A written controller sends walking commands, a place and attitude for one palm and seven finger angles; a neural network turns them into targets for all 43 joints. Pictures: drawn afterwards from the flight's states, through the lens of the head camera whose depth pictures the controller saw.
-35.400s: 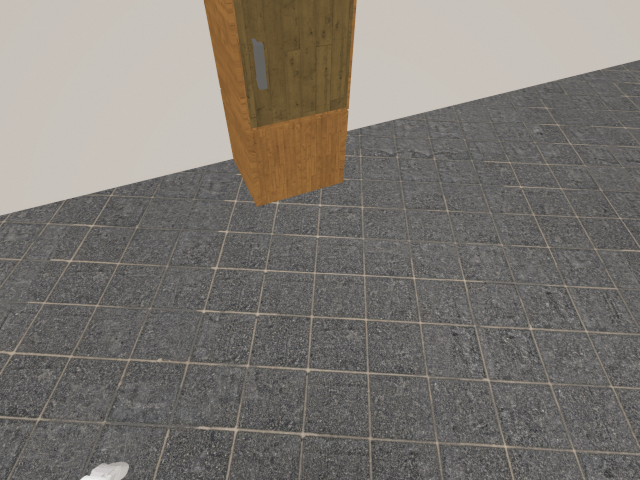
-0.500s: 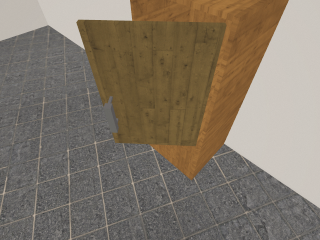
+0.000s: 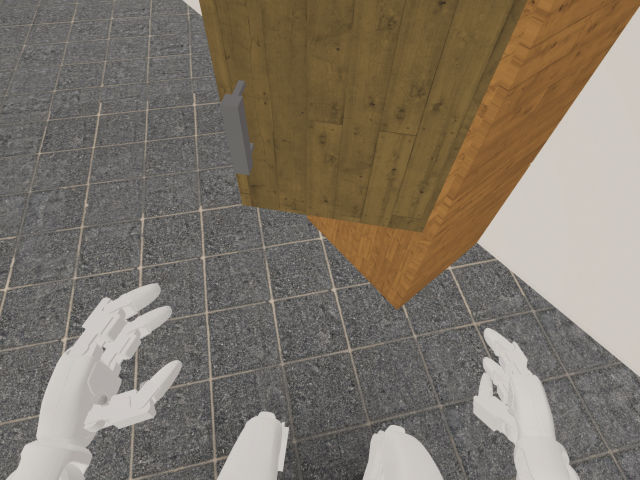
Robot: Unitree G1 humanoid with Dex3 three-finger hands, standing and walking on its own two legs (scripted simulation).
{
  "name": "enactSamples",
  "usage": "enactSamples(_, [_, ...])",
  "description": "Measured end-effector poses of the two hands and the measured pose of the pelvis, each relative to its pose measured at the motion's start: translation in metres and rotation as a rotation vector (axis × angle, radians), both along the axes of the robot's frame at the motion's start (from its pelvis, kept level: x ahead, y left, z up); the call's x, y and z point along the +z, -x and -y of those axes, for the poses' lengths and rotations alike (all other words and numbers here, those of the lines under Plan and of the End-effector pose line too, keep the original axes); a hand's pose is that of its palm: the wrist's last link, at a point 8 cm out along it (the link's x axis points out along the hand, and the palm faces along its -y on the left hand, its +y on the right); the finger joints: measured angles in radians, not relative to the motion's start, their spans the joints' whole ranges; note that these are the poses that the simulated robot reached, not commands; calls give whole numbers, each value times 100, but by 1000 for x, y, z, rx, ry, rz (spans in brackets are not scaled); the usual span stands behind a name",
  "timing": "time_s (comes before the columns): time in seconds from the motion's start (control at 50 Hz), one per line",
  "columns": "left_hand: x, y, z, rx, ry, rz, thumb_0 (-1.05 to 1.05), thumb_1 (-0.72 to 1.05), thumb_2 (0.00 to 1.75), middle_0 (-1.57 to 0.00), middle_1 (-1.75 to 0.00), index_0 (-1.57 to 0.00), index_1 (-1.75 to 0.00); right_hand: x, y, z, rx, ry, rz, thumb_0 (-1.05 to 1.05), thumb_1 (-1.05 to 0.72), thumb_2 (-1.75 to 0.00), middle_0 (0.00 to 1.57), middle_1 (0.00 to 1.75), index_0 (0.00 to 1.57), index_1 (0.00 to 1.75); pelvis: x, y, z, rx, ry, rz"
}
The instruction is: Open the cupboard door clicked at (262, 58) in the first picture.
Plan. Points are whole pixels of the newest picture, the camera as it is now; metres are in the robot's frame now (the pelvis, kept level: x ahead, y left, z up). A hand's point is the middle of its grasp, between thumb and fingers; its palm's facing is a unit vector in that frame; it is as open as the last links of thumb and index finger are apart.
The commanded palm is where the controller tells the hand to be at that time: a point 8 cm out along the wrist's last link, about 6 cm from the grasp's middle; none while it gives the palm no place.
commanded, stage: raise the hand with hooked fingers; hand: left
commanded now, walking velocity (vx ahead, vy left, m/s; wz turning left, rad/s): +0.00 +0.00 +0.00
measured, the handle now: (242, 128) +0.62 +0.21 +0.02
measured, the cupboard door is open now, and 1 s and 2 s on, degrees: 41 41 41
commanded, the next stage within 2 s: move the hooked fingers beside the handle in 1.54 s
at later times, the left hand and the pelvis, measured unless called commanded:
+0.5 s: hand (117, 343) +0.24 +0.26 +0.04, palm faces -0.05 -1.00 -0.05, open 12.4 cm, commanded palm +0.22 +0.32 +0.04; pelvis -0.01 +0.04 +0.00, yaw -1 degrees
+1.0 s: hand (93, 305) +0.28 +0.30 +0.04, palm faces -0.05 -1.00 -0.07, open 14.0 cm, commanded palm +0.26 +0.35 +0.04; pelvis +0.00 +0.04 +0.00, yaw -1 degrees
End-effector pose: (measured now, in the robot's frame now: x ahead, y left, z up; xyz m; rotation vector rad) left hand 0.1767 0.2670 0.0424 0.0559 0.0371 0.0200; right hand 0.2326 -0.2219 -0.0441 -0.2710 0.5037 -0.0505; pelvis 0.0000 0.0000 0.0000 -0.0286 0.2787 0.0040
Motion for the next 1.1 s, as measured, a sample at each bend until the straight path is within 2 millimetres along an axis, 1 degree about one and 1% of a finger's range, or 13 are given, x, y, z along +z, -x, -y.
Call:
enactSamples(0.08, [4,-19,-5,-68,-4,-1,1,35,67,-24,-65,-24,-65,-26,32,-18,-18,-51,-115,2,-90,-89,20,30,20,30,-1,6,-5,1,11,-14])
enactSamples(0.14, [2,-30,-11,-90,10,-40,1,28,64,-25,-70,-24,-70,-37,59,-23,-58,-75,-182,2,-90,-89,20,30,20,30,1,8,-10,-5,11,-21])
enactSamples(0.2, [3,-35,-18,-80,14,-65,0,21,61,-25,-74,-25,-74,-39,81,-21,-101,-76,-224,2,-90,-89,21,30,20,30,4,10,-16,-13,8,-27])
enactSamples(0.24, [4,-36,-24,-68,12,-62,0,16,59,-26,-77,-25,-77,-38,93,-17,-123,-61,-240,2,-90,-89,21,30,20,30,5,10,-20,-18,7,-29])
enactSamples(0.32, [4,-37,-33,-55,3,-41,0,7,55,-26,-83,-26,-83,-33,105,-6,-149,-11,-250,2,-90,-89,21,30,20,30,6,11,-27,-20,7,-34])
enactSamples(0.4, [1,-39,-40,-60,1,-32,0,-2,51,-27,-89,-26,-89,-25,103,3,-155,40,-236,2,-90,-89,20,30,20,30,5,11,-33,-19,9,-37])
enactSamples(0.48, [-2,-43,-47,-67,3,-30,0,-12,47,-27,-95,-27,-95,-16,93,5,-146,70,-205,2,-90,-89,20,30,20,30,5,10,-37,-18,13,-38])
enactSamples(0.62, [1,-50,-60,-57,0,-10,-1,-28,40,-29,-106,-28,-106,-6,69,-9,-96,70,-157,2,-90,-90,20,30,20,30,6,8,-40,-13,23,-42])
enactSamples(0.7, [2,-54,-69,-55,-4,-12,-1,-37,36,-29,-111,-29,-112,-7,59,-19,-65,56,-150,2,-90,-89,20,30,20,30,5,6,-40,-10,28,-48])
enactSamples(0.76, [1,-58,-75,-56,-6,-18,-1,-42,34,-30,-115,-29,-115,-10,56,-24,-48,48,-155,2,-90,-89,20,30,20,30,4,5,-40,-9,31,-53])
enactSamples(0.9, [1,-71,-86,-62,-11,-20,-1,-48,31,-30,-119,-30,-119,-20,60,-25,-42,46,-193,2,-90,-89,20,30,20,30,2,3,-40,-9,34,-66])
enactSamples(1.1, [2,-91,-96,-67,-10,-26,-2,-50,30,-30,-120,-30,-120,-27,78,-7,-88,67,-258,2,-90,-89,20,30,20,30,0,2,-37,-17,31,-84])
